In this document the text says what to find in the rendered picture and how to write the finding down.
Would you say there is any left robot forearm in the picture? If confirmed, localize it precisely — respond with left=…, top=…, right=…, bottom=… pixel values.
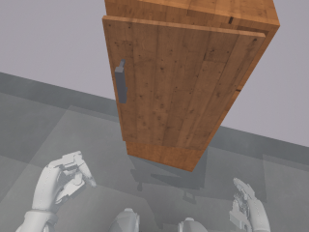
left=15, top=209, right=59, bottom=232

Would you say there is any left robot thigh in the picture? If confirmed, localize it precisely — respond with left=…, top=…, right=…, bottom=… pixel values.
left=107, top=211, right=140, bottom=232

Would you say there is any robot right hand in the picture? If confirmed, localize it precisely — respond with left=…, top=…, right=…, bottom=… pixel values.
left=229, top=178, right=271, bottom=232

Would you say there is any robot thigh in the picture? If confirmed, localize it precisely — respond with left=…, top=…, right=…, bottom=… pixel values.
left=178, top=220, right=208, bottom=232
left=107, top=211, right=140, bottom=232

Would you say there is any robot left hand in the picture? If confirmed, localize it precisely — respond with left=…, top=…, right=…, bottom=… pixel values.
left=32, top=151, right=97, bottom=214

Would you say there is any handle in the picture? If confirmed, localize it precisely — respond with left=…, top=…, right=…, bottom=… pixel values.
left=114, top=59, right=127, bottom=103

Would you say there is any cupboard door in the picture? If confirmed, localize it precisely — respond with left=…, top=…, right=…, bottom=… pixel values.
left=101, top=15, right=266, bottom=151

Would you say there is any right robot thigh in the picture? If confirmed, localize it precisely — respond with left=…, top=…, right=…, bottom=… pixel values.
left=178, top=220, right=208, bottom=232

